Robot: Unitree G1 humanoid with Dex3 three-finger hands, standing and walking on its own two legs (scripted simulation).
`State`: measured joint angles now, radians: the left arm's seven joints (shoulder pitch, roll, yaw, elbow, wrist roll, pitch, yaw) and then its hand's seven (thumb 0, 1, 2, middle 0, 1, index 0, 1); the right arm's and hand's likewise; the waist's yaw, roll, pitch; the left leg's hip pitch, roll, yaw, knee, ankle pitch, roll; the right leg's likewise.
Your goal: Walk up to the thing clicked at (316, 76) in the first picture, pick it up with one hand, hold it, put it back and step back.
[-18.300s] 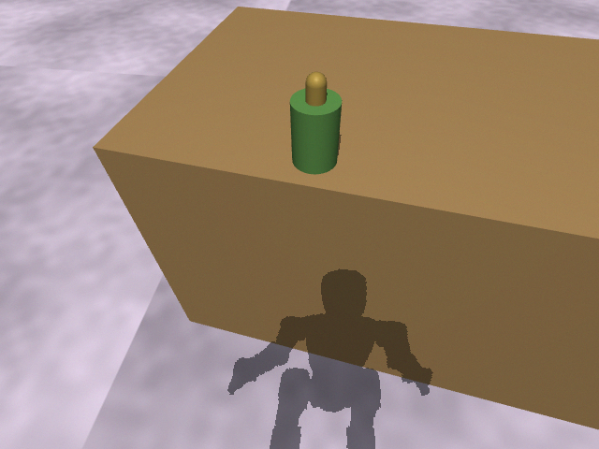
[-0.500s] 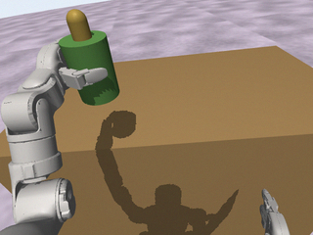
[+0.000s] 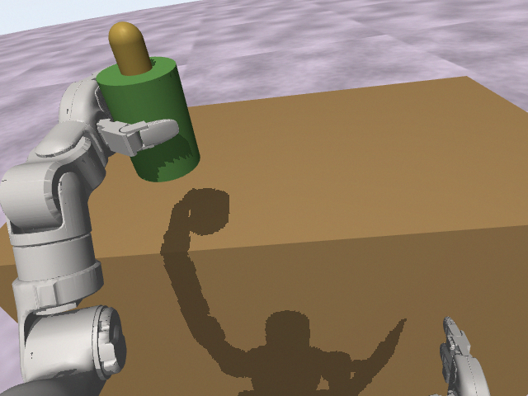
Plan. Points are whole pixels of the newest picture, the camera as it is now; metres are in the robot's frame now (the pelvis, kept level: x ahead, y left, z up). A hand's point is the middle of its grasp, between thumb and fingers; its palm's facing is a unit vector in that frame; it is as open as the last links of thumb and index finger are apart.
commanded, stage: hold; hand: left
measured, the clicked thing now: (148, 103) +0.34 +0.15 +0.36
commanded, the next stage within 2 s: crouch in 0.20 s
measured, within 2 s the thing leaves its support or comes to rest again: neither
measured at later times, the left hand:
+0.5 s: hand (143, 110) +0.35 +0.16 +0.34, palm faces +0.15 -0.99 +0.00, open 11.9 cm
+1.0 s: hand (151, 140) +0.41 +0.20 +0.27, palm faces +0.22 -0.98 +0.02, open 11.9 cm
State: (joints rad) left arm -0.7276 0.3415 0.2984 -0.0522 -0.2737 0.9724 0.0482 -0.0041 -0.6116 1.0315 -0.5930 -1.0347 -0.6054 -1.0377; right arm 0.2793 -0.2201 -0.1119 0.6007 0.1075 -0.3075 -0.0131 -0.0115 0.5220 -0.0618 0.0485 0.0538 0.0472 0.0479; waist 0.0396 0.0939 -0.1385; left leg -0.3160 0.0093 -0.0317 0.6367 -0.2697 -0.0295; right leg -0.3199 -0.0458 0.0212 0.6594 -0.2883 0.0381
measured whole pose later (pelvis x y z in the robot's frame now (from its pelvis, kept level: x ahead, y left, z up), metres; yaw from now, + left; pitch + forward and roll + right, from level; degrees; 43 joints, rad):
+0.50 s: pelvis +0.00 +0.00 +0.00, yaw +0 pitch -3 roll +0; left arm -0.78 0.34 0.29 0.06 -0.26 0.93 0.07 0.00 -0.61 1.03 -0.60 -1.03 -0.61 -1.04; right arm 0.26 -0.22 -0.14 0.65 0.10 -0.32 -0.02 -0.01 0.53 -0.06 0.05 0.05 0.05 0.05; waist 0.03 0.09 -0.14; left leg -0.32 0.01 -0.03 0.64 -0.27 -0.02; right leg -0.32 -0.05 0.02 0.66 -0.29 0.04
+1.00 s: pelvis +0.00 +0.00 +0.00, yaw +0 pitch +0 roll +0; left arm -0.77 0.38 0.32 0.42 -0.18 0.55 0.02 0.00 -0.61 1.02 -0.61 -1.01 -0.62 -1.02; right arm 0.25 -0.22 -0.09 0.68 0.05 -0.36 -0.10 -0.01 0.53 -0.06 0.05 0.05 0.05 0.05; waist -0.01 0.05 -0.10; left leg -0.39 0.02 -0.04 0.67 -0.28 -0.03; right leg -0.39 -0.03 0.02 0.67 -0.29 0.04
